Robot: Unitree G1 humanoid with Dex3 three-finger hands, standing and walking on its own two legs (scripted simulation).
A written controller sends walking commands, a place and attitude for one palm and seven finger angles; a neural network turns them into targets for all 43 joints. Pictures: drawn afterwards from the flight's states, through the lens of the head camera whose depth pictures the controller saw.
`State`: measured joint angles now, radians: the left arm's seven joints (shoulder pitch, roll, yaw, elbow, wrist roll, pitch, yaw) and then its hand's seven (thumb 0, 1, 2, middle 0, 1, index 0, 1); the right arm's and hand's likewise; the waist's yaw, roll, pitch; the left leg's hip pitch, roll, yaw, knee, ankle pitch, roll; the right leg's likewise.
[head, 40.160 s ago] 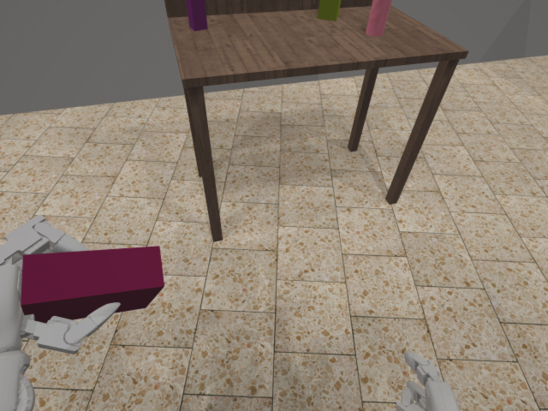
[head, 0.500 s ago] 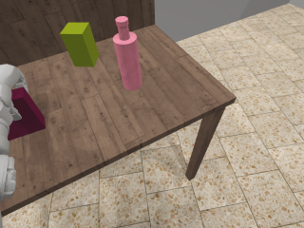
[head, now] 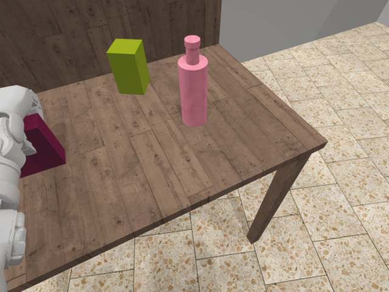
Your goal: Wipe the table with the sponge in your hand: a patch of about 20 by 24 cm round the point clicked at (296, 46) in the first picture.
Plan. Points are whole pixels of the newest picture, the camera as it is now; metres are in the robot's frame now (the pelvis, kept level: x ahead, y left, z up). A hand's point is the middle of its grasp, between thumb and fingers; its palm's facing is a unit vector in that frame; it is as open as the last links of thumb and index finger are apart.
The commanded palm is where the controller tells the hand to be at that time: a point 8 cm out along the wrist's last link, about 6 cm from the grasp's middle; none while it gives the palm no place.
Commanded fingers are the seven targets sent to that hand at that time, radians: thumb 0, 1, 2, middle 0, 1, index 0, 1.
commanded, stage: slide back across to the first lane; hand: left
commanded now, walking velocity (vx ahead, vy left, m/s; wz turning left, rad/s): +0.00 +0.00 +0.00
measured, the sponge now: (32, 153) +0.39 +0.38 +0.07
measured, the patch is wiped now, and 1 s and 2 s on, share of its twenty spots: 1.00 1.00 1.00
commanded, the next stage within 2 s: wipe back along the first lane in 0.26 s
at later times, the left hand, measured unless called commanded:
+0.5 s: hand (5, 133) +0.39 +0.40 +0.13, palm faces -0.09 +0.01 -1.00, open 9.1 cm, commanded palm +0.35 +0.38 +0.18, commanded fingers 0.00 0.10 1.30 -1.20 -1.60 -1.20 -1.60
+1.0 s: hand (2, 155) +0.33 +0.37 +0.13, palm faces -0.03 +0.00 -1.00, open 9.1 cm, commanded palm +0.30 +0.36 +0.16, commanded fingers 0.00 0.10 1.30 -1.20 -1.60 -1.20 -1.60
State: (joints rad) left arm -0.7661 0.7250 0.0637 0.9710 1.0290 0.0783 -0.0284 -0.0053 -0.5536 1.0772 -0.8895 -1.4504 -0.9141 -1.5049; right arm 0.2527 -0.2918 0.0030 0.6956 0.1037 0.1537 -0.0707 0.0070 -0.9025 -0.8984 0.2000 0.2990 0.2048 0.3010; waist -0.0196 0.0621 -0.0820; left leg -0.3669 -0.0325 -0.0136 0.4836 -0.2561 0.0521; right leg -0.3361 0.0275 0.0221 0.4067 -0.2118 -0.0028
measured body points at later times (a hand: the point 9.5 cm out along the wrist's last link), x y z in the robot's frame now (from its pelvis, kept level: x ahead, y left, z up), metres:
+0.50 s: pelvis +0.02 +0.01 +0.00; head +0.07 -0.01 +0.45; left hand +0.39 +0.39 +0.19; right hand +0.17 -0.24 -0.12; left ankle -0.02 +0.08 -0.74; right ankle -0.01 -0.13 -0.74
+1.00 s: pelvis +0.02 +0.00 +0.00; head +0.04 -0.03 +0.45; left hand +0.33 +0.37 +0.18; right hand +0.19 -0.25 -0.11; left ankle -0.02 +0.08 -0.74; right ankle -0.01 -0.13 -0.74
